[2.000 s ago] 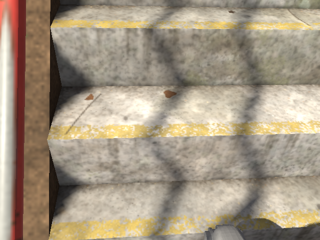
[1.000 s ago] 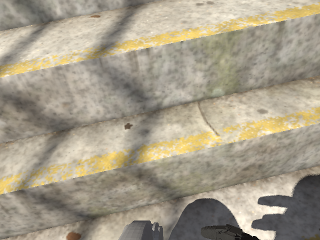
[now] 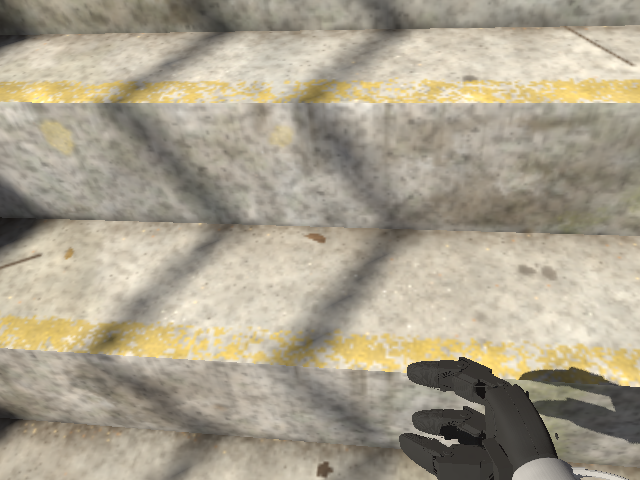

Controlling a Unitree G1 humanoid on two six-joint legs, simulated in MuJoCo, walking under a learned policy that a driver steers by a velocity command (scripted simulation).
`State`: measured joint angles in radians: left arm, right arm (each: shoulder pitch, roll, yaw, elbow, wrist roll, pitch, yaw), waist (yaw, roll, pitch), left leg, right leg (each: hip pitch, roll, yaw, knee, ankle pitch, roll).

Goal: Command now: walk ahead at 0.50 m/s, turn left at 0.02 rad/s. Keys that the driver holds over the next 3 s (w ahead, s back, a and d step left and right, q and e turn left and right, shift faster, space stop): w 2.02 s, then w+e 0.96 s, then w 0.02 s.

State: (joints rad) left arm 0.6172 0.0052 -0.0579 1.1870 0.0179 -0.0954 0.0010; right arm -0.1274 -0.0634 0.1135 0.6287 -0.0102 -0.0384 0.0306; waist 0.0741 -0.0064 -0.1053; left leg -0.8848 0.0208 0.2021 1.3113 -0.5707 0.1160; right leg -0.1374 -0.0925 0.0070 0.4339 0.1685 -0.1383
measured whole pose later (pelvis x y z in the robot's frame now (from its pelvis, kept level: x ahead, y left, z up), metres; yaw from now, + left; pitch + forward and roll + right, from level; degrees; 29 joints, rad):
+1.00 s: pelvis +0.22 -0.11 +0.31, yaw -1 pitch +2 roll +3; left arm 0.27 0.21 -0.01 0.95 0.07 -0.03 0.02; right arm 0.16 -0.09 0.06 0.82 0.03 -0.01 -0.03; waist 0.01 -0.07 -0.20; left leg -1.02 0.01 0.00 1.86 0.04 -0.02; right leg -0.59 -0.11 -0.04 0.85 -0.43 -0.05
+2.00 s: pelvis +0.24 +0.13 +0.23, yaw +2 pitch +3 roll -6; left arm -0.10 0.06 -0.12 0.59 0.04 -0.03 -0.02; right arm 0.54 -0.16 0.01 0.98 0.00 -0.02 -0.07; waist -0.02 0.00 -0.08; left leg -0.31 -0.04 -0.08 0.83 0.20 0.04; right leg -0.67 0.13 -0.18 1.20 -0.79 -0.17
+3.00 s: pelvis +0.21 +0.35 +0.24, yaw -28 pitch +4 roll +3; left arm 0.17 0.20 -0.02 0.54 0.01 -0.03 0.05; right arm 0.27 -0.16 0.07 0.55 -0.07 0.01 -0.01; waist -0.07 -0.06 -0.16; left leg -0.41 -0.06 0.04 1.11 -0.86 0.25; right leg -0.88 0.12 0.09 1.38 -0.58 0.08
